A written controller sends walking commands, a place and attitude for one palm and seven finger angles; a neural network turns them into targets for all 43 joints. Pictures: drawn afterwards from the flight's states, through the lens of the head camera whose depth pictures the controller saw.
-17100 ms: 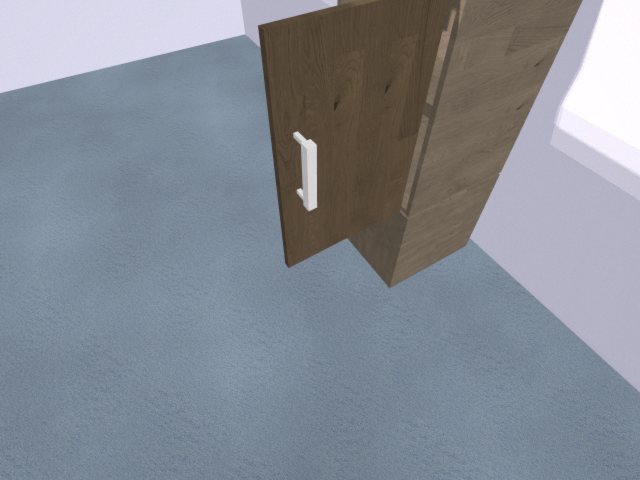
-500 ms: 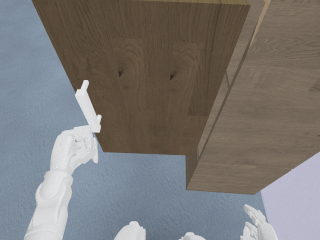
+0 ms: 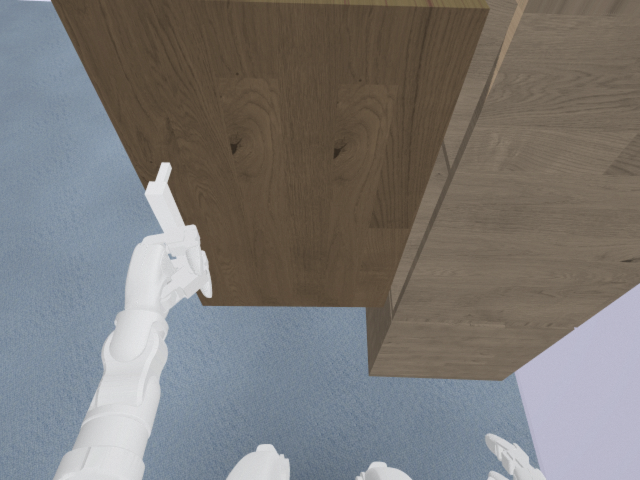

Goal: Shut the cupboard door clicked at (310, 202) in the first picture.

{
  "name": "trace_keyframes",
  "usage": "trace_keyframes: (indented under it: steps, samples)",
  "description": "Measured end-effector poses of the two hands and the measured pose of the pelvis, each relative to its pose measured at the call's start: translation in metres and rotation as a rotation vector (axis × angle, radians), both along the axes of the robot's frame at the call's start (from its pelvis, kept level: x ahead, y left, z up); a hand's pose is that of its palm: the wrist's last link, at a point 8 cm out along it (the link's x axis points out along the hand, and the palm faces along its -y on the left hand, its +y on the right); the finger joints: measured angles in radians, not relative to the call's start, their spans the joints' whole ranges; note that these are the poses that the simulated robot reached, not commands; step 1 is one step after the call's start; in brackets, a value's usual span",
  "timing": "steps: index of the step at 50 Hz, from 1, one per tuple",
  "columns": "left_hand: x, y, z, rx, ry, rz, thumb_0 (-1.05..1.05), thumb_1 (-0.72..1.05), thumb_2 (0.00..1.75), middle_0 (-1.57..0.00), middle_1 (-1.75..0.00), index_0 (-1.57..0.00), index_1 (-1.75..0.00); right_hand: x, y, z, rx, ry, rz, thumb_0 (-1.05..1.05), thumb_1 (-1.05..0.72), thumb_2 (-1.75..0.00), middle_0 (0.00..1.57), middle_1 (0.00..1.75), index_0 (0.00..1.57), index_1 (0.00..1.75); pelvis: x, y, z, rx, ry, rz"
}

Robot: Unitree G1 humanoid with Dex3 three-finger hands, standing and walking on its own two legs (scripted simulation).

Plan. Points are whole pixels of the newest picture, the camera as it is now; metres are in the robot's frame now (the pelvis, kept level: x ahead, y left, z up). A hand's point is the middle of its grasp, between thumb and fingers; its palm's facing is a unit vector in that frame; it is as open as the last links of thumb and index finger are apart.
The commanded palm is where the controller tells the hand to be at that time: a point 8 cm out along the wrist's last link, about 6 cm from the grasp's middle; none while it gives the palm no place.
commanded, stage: bring the fist close to the handle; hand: left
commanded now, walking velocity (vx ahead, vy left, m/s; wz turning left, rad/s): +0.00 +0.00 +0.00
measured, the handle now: (177, 218) +0.44 +0.21 +0.05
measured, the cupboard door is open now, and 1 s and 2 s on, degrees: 92 81 65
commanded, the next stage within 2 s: push the door shut along its arc in 0.16 s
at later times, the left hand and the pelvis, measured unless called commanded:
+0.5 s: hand (206, 257) +0.38 +0.16 +0.05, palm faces -0.03 -1.00 -0.05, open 3.1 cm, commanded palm +0.37 +0.20 +0.05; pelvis +0.00 -0.01 +0.00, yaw +1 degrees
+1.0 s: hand (223, 220) +0.44 +0.15 +0.05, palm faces -0.18 -0.98 -0.04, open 3.1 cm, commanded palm +0.44 +0.18 +0.05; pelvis -0.01 -0.01 -0.02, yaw +1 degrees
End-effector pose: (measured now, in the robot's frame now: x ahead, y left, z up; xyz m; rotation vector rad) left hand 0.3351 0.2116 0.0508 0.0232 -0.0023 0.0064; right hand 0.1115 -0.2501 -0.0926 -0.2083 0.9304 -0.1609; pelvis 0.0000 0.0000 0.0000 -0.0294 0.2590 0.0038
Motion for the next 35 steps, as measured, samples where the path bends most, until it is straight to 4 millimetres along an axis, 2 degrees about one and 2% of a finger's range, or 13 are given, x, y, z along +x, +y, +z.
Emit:
trace_keyframes:
  steps: [7, 17, 26, 35]
  samples:
    - [0.001, 0.0, 0.0, 0.009, -0.011, 0.009, 0.02, 0.9, 0.9, -1.3, -1.5, -1.3, -1.5, -0.004, -0.004, -0.002, -0.006, 0.015, -0.004, 0.01, -0.91, -0.9, 0.2, 0.3, 0.2, 0.3, -0.002, -0.002, -0.001, 0.0, -0.001, 0.001]
    - [0.004, 0.0, 0.0, 0.013, 0.0, 0.003, 0.02, 0.9, 0.9, -1.3, -1.5, -1.3, -1.5, 0.002, -0.007, -0.001, -0.006, 0.004, 0.001, 0.01, -0.91, -0.9, 0.2, 0.3, 0.2, 0.3, -0.002, -0.006, 0.0, 0.002, 0.0, 0.005]
    - [0.026, 0.001, 0.002, 0.026, 0.006, -0.043, 0.02, 0.89, 0.9, -1.3, -1.5, -1.3, -1.5, -0.001, -0.013, -0.005, -0.017, 0.02, -0.006, 0.01, -0.91, -0.9, 0.2, 0.3, 0.2, 0.3, -0.003, -0.009, -0.004, -0.001, 0.01, 0.013]
    - [0.048, 0.005, 0.003, 0.023, 0.017, -0.072, 0.02, 0.89, 0.9, -1.31, -1.5, -1.31, -1.5, -0.022, -0.018, -0.015, -0.028, 0.101, -0.012, 0.01, -0.91, -0.9, 0.2, 0.3, 0.2, 0.3, -0.007, -0.011, -0.008, -0.005, 0.027, 0.024]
